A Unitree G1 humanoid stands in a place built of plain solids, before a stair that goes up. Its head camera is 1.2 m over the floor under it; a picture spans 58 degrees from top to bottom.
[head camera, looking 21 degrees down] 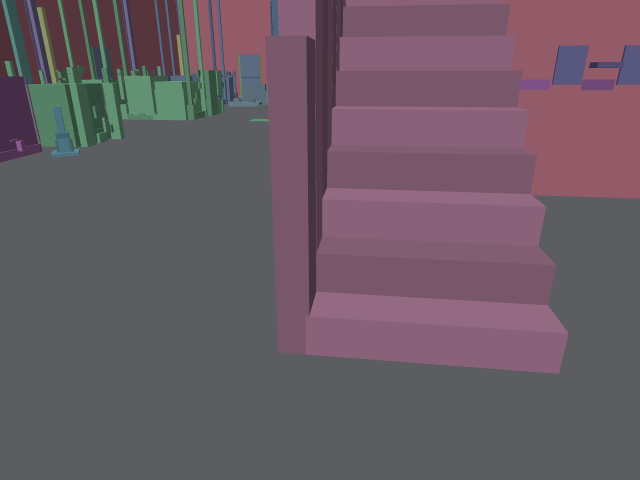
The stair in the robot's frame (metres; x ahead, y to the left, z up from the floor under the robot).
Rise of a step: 0.20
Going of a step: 0.23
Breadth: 1.10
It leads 7 degrees to the right of straight ahead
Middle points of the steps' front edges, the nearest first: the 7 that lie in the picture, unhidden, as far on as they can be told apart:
1.59 -0.48 0.20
1.82 -0.51 0.41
2.05 -0.54 0.61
2.29 -0.57 0.81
2.52 -0.60 1.01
2.75 -0.62 1.22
2.98 -0.65 1.42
